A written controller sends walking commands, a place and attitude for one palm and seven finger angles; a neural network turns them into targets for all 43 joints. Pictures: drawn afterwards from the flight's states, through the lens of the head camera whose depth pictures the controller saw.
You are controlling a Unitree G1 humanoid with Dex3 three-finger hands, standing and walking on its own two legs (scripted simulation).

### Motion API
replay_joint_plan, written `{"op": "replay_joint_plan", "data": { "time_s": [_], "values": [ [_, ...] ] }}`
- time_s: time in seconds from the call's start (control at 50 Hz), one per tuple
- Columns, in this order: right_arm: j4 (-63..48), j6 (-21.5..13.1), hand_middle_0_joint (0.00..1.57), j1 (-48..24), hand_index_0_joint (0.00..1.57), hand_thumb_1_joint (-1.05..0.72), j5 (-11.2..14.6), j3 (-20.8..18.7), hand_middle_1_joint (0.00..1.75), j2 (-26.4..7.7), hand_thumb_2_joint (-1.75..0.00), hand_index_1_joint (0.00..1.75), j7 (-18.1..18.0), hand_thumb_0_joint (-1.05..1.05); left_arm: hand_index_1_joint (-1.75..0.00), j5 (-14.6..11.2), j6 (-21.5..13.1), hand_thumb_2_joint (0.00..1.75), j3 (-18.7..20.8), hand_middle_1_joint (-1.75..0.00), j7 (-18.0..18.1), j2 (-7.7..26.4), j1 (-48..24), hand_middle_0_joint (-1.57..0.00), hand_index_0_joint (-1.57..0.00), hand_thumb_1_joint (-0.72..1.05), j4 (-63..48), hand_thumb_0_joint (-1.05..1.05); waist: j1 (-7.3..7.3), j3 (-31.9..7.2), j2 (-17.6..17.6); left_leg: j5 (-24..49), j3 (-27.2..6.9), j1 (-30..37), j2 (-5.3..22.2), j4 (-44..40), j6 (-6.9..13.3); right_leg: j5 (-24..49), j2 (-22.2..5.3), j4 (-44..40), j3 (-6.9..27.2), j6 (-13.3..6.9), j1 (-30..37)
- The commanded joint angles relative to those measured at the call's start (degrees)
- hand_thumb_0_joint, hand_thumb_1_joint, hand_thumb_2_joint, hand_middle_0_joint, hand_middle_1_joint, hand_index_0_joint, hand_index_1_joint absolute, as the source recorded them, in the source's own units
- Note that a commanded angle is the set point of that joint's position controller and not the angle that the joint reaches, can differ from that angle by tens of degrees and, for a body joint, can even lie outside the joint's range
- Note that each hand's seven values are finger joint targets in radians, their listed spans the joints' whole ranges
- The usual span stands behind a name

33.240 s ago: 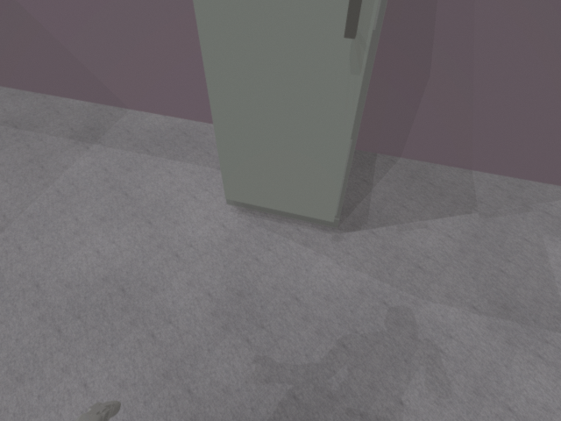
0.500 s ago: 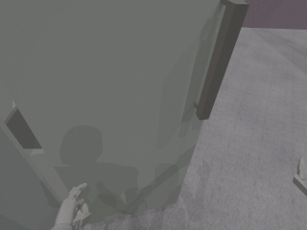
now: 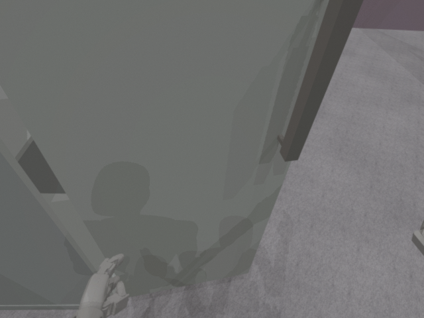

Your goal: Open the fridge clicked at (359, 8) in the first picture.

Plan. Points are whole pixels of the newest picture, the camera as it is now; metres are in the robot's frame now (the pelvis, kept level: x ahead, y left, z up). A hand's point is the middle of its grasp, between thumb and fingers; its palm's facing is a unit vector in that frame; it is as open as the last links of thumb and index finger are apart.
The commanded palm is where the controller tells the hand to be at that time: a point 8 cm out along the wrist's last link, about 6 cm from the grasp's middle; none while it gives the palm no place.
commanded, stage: step back with the hand held close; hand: right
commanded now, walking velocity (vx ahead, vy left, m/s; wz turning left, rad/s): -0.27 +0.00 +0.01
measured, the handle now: (305, 86) +0.42 -0.15 +0.26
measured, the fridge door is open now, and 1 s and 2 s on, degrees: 79 79 79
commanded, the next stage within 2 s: stop stepping back and stand still in 1.16 s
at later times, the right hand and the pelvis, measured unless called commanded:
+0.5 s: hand out of the picture +0.13 -0.28 +0.16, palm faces +0.47 +0.78 -0.41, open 7.4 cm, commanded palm +0.07 -0.32 +0.18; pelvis -0.07 -0.02 -0.01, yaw +0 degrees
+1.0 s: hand out of the picture +0.07 -0.30 +0.16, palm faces +0.39 +0.82 -0.42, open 7.4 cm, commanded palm +0.01 -0.34 +0.18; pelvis -0.13 -0.04 -0.02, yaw +0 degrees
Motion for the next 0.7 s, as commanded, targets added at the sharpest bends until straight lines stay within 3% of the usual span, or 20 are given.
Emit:
{"op": "replay_joint_plan", "data": {
  "time_s": [0.0, 0.04, 0.08, 0.18, 0.24, 0.34, 0.38, 0.42, 0.44, 0.46, 0.48, 0.52, 0.54, 0.58, 0.6, 0.64, 0.66, 0.68],
  "values": [
    [-13.6, -5.2, 0.20, 2.3, 0.20, -0.90, -0.6, -6.2, 0.30, -11.7, -0.90, 0.30, -1.2, 0.00, -0.30, 0.1, -0.3, 0.90, 2.8, -0.30, 0.2, 5.8, -5.8, -0.20, -0.20, 0.90, -11.5, 0.00, 1.47, -7.4, 2.1, 22.1, -4.7, -1.9, 6.0, -1.6, 1.7, 18.8, -1.7, -1.4, 0.7, -2.1, 1.6],
    [-17.1, -5.7, 0.20, 4.3, 0.20, -0.90, -0.5, -8.2, 0.30, -13.4, -0.90, 0.30, -1.7, 0.00, -0.30, 0.1, 0.6, 0.90, 3.0, -0.30, 0.5, 6.1, -6.1, -0.20, -0.20, 0.90, -12.6, 0.00, 1.17, -9.7, -1.4, 22.3, -3.3, -0.2, 4.7, 0.9, 1.2, 24.2, -2.9, -2.7, 1.7, -2.2, 1.4],
    [-18.7, -6.1, 0.20, 5.7, 0.20, -0.90, -0.3, -9.0, 0.30, -13.7, -0.90, 0.30, -2.1, 0.00, -0.30, -0.1, 1.2, 0.90, 3.0, -0.30, 0.6, 5.8, -6.0, -0.20, -0.20, 0.90, -13.6, 0.00, 1.19, -11.1, -1.2, 21.0, -3.0, 0.3, 3.3, 2.7, 0.8, 25.4, -3.8, -3.5, 2.8, -2.4, 0.5],
    [-20.0, -6.9, 0.20, 6.3, 0.20, -0.90, -0.1, -10.3, 0.30, -14.3, -0.90, 0.30, -2.6, 0.00, -0.30, -0.2, 1.0, 0.90, 3.2, -0.30, 1.0, 6.1, -5.4, -0.20, -0.20, 0.90, -14.7, 0.00, 1.17, -9.3, -4.2, 14.6, -2.3, 1.4, 1.2, 6.3, 0.4, 18.6, -5.6, -6.8, 5.4, -3.3, -6.9],
    [-20.2, -7.5, 0.20, 5.4, 0.20, -0.90, -0.4, -10.5, 0.30, -14.2, -0.90, 0.30, -2.6, 0.00, -0.30, -0.2, 0.0, 0.90, 3.5, -0.30, 1.1, 6.7, -4.9, -0.20, -0.20, 0.90, -14.7, 0.00, 1.32, -8.0, -5.5, 11.7, -2.6, 3.1, 0.7, 8.3, 0.4, 9.8, -6.3, -8.3, 6.5, -4.1, -12.8],
    [-19.5, -8.4, 0.20, 3.0, 0.20, -0.90, -1.2, -9.7, 0.30, -13.0, -0.90, 0.30, -2.7, 0.00, -0.30, -0.4, -1.4, 0.90, 3.6, -0.30, 1.0, 7.1, -3.9, -0.20, -0.20, 0.90, -14.3, 0.00, 2.20, -4.7, -3.5, 6.3, -4.2, 3.4, 0.9, 8.2, 0.7, -9.9, -5.5, -9.0, 7.1, -4.7, -22.0],
    [-18.4, -8.8, 0.20, 2.8, 0.20, -0.90, -1.2, -9.1, 0.30, -12.5, -0.90, 0.30, -2.7, 0.00, -0.30, -0.3, -1.7, 0.90, 3.5, -0.30, 0.8, 6.6, -3.2, -0.20, -0.20, 0.90, -13.8, 0.00, 2.55, -3.6, 1.1, 0.4, -7.2, -1.2, 2.8, 3.2, 1.4, -14.3, -3.2, -5.4, 5.6, -4.0, -21.4],
    [-18.5, -9.2, 0.20, 1.7, 0.20, -0.90, -1.2, -8.9, 0.30, -13.3, -0.90, 0.30, -2.9, 0.00, -0.30, -0.1, -1.9, 0.90, 3.4, -0.30, 0.5, 6.0, -2.7, -0.20, -0.20, 0.90, -12.8, 0.00, 2.99, -2.2, 6.2, -9.9, -11.5, -10.3, 6.1, -4.5, 3.2, -14.0, -0.4, 1.1, 3.7, -2.7, -16.2],
    [-19.5, -9.3, 0.20, 1.0, 0.20, -0.90, -1.2, -9.6, 0.30, -14.6, -0.90, 0.30, -3.2, 0.00, -0.30, 0.1, -1.9, 0.90, 3.5, -0.30, 0.6, 6.1, -2.5, -0.20, -0.20, 0.90, -12.0, 0.00, 3.14, -2.7, 7.5, -11.5, -12.8, -13.8, 8.1, -6.5, 4.5, -11.2, 0.5, 4.4, 2.9, -2.0, -12.6],
    [-19.6, -9.4, 0.20, 0.9, 0.20, -0.90, -1.0, -8.5, 0.30, -13.7, -0.90, 0.30, -3.4, 0.00, -0.30, 0.1, -2.0, 0.90, 3.0, -0.30, 0.5, 5.3, -2.3, -0.20, -0.20, 0.90, -11.2, 0.00, 3.39, -3.6, 8.3, -10.6, -12.6, -16.1, 9.5, -6.9, 5.3, -8.2, 1.0, 6.7, 2.1, -1.5, -9.2],
    [-19.9, -9.4, 0.20, 0.5, 0.20, -0.90, -0.9, -8.5, 0.30, -13.8, -0.90, 0.30, -3.7, 0.00, -0.30, 0.2, -2.1, 0.90, 2.9, -0.30, 0.4, 5.4, -2.4, -0.20, -0.20, 0.90, -10.9, 0.00, 3.45, -4.1, 7.8, -10.2, -11.9, -17.6, 9.8, -6.6, 5.4, -7.1, 1.2, 7.1, 2.2, -1.3, -7.5],
    [-20.5, -9.8, 0.20, 0.5, 0.20, -0.90, -0.9, -9.0, 0.30, -14.2, -0.90, 0.30, -4.0, 0.00, -0.30, 0.2, -2.3, 0.90, 2.9, -0.30, 0.7, 5.8, -2.9, -0.20, -0.20, 0.90, -11.1, 0.00, 3.40, -4.0, 3.7, -10.6, -8.3, -16.7, 6.6, -3.4, 3.6, -8.2, -0.4, 1.0, 4.8, -2.0, -8.6],
    [-21.3, -10.1, 0.20, 0.5, 0.20, -0.90, -1.0, -9.9, 0.30, -14.9, -0.90, 0.30, -4.1, 0.00, -0.30, 0.0, -2.7, 0.90, 3.2, -0.30, 1.0, 6.5, -3.8, -0.20, -0.20, 0.90, -11.9, 0.00, 3.22, -3.9, -0.9, -10.6, -6.2, -13.3, 3.8, -0.3, 2.2, -10.5, -2.5, -4.7, 7.6, -2.8, -11.9],
    [-20.9, -11.0, 0.20, 1.6, 0.20, -0.90, -1.9, -11.0, 0.30, -13.7, -0.90, 0.30, -3.8, 0.00, -0.30, -0.1, -3.6, 0.90, 3.4, -0.30, 1.3, 7.8, -4.3, -0.20, -0.20, 0.90, -12.8, 0.00, 2.59, -4.4, -12.6, -6.7, -2.0, 2.7, -3.6, 16.7, -0.2, -27.5, -10.5, -19.5, 17.9, -6.5, -28.4],
    [-20.3, -11.3, 0.20, 1.7, 0.20, -0.90, -2.5, -11.0, 0.30, -13.1, -0.90, 0.30, -3.5, 0.00, -0.30, -0.2, -3.9, 0.90, 4.0, -0.30, 1.1, 7.8, -4.0, -0.20, -0.20, 0.90, -13.1, 0.00, 2.34, -4.2, -14.8, -3.4, -1.9, 5.5, -5.1, 22.3, -0.3, -29.1, -12.7, -20.9, 20.0, -7.9, -31.5],
    [-20.5, -11.8, 0.20, 3.0, 0.20, -0.90, -2.5, -12.1, 0.30, -14.5, -0.90, 0.30, -3.0, 0.00, -0.30, -0.1, -4.7, 0.90, 4.3, -0.30, 0.5, 7.1, -3.3, -0.20, -0.20, 0.90, -13.2, 0.00, 2.05, -5.4, -9.1, -1.9, -3.3, 3.1, -4.8, 18.2, 0.3, -18.1, -11.3, -15.2, 18.2, -8.1, -25.4],
    [-20.0, -12.0, 0.20, 4.2, 0.20, -0.90, -2.3, -11.0, 0.30, -13.3, -0.90, 0.30, -2.6, 0.00, -0.30, 0.0, -5.0, 0.90, 4.1, -0.30, 0.3, 6.9, -3.4, -0.20, -0.20, 0.90, -12.9, 0.00, 2.19, -3.6, -7.1, -2.3, -3.8, 2.8, -4.7, 14.8, 0.4, -16.6, -10.6, -13.8, 17.2, -7.8, -25.7],
    [-18.9, -12.3, 0.20, 5.5, 0.20, -0.90, -2.3, -11.1, 0.30, -13.2, -0.90, 0.30, -2.2, 0.00, -0.30, 0.2, -5.1, 0.90, 4.1, -0.30, 0.2, 7.2, -3.1, -0.20, -0.20, 0.90, -12.3, 0.00, 2.17, -2.7, -7.8, -1.9, -4.2, 3.3, -4.6, 11.0, 0.7, -17.2, -9.8, -12.7, 16.3, -7.5, -26.3]
  ]
}}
